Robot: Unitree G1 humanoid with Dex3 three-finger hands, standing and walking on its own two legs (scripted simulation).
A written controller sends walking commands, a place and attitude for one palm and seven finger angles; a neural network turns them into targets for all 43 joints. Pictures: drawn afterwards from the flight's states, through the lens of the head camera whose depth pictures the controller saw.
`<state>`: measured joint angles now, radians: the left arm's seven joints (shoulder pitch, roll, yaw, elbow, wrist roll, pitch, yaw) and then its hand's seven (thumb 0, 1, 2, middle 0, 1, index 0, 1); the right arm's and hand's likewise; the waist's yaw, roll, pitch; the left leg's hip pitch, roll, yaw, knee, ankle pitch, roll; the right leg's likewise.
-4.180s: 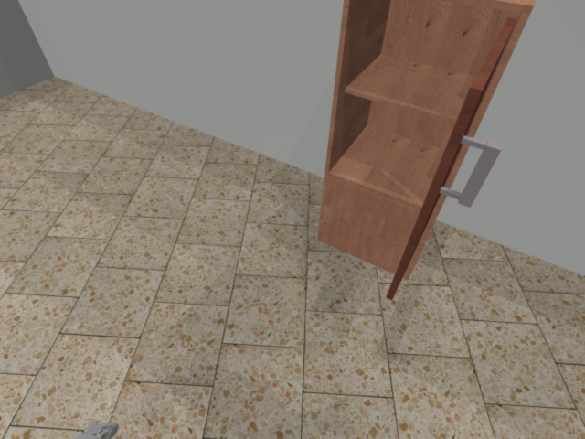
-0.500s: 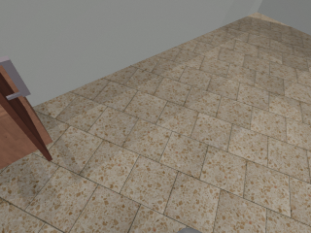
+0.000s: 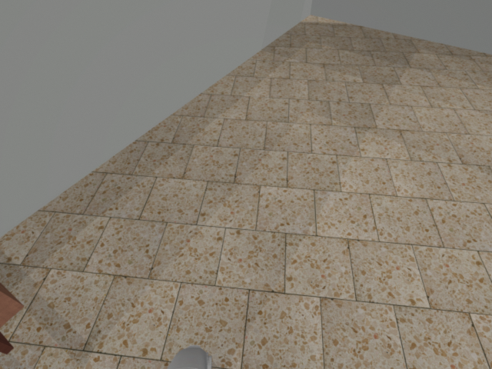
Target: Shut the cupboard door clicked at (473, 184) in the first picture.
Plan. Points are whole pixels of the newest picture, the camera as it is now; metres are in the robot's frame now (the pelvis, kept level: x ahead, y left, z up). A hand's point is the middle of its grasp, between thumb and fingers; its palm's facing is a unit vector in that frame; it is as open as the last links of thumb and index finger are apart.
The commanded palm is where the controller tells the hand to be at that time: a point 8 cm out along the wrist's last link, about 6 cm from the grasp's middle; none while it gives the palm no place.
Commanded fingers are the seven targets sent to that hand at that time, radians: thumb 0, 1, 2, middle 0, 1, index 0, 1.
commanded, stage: walk around to get in front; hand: left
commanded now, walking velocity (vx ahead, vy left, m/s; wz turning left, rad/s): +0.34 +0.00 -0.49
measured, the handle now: out of the picture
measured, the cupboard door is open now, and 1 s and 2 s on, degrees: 89 89 89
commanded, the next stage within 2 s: none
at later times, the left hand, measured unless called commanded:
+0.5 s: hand (139, 293) +0.29 +0.26 -0.17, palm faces -0.20 -0.96 -0.18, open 7.4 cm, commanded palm none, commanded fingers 0.00 0.90 0.90 -0.20 -0.30 -0.20 -0.30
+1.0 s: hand (235, 209) +0.53 +0.08 -0.17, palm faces -0.33 -0.93 -0.18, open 7.1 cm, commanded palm none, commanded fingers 0.00 0.90 0.90 -0.20 -0.30 -0.20 -0.30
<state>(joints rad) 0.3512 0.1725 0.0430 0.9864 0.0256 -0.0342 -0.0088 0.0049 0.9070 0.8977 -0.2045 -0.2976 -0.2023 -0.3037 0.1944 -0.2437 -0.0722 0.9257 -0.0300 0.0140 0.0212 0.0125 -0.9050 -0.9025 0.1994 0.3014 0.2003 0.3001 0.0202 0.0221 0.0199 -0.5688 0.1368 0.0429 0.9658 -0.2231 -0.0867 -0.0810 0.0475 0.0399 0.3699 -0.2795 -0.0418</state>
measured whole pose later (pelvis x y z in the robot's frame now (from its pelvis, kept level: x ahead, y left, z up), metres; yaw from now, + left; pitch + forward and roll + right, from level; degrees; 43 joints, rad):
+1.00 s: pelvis +0.36 -0.04 -0.01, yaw -24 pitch -1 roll -1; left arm 0.16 0.16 0.08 1.01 0.00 -0.09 0.02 -0.05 0.95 0.90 -0.21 -0.30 -0.20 -0.30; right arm 0.42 -0.09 -0.04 1.13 -0.02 -0.02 -0.01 0.01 -0.90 -0.90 0.20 0.30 0.20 0.30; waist -0.03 0.00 0.04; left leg -0.43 0.16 0.08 1.25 -0.35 -0.02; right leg -0.24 0.02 -0.18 0.51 -0.26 -0.08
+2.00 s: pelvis +0.75 -0.23 -0.01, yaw -28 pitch -1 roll +0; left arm 0.19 0.14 0.08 1.03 0.02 -0.09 0.02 -0.02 0.95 0.90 -0.20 -0.30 -0.20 -0.30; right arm 0.36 -0.14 -0.05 1.12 -0.02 -0.02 0.00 0.01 -0.91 -0.90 0.20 0.30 0.20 0.30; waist -0.02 0.04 0.04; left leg -0.44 0.14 0.08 1.20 -0.33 0.00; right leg -0.26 -0.03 -0.19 0.51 -0.24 -0.05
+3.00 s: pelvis +1.03 -0.35 -0.01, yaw -10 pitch -1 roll +1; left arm 0.14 0.12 0.03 0.93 0.02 -0.01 0.03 0.00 0.91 0.90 -0.20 -0.30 -0.20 -0.30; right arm 0.28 -0.20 -0.08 1.03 -0.02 0.06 0.00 0.01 -0.91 -0.90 0.20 0.30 0.20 0.30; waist -0.05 0.05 0.05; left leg -0.48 0.05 0.05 1.18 -0.42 -0.06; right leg -0.24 -0.10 -0.22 0.52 -0.25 -0.03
